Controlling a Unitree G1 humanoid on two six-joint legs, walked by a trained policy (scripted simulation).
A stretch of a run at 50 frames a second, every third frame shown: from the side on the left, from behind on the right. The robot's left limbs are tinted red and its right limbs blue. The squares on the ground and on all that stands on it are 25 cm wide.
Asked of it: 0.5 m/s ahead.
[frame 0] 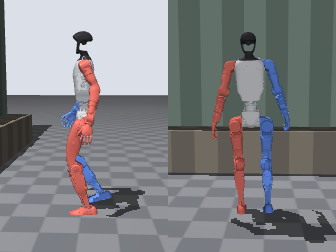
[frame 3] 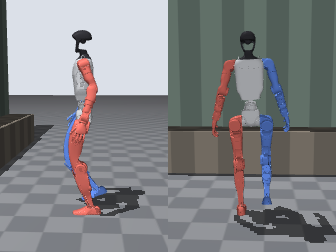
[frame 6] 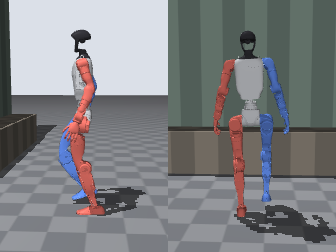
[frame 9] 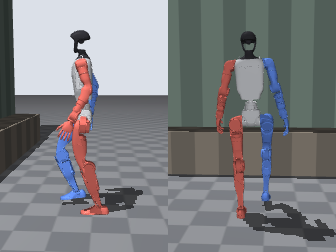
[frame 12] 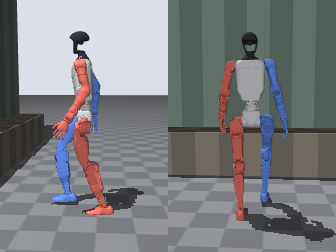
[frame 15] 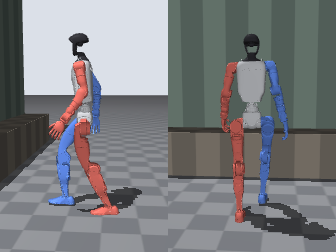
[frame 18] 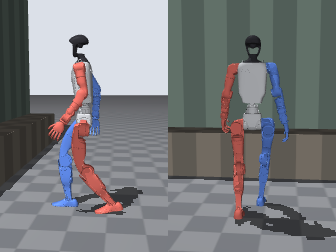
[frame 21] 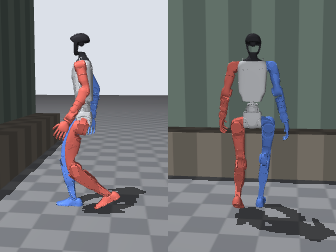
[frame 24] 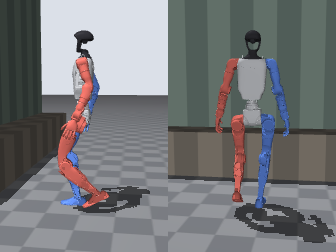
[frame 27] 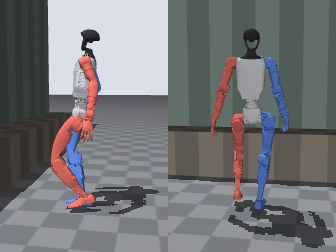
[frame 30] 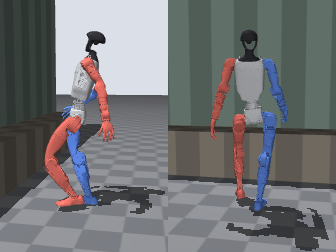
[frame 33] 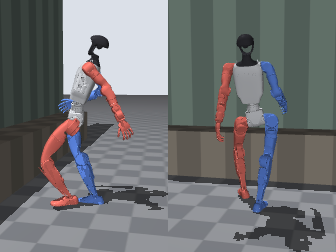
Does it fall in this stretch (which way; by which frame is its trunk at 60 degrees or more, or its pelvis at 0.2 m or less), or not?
no
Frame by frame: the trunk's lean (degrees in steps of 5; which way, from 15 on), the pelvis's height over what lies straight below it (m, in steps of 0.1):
0: 5, 0.8
3: 5, 0.8
6: 5, 0.8
9: 5, 0.8
12: 5, 0.8
15: 5, 0.8
18: 5, 0.7
21: 5, 0.8
24: 0, 0.8
27: 10, 0.8
30: 15 backward, 0.8
33: 20 backward, 0.7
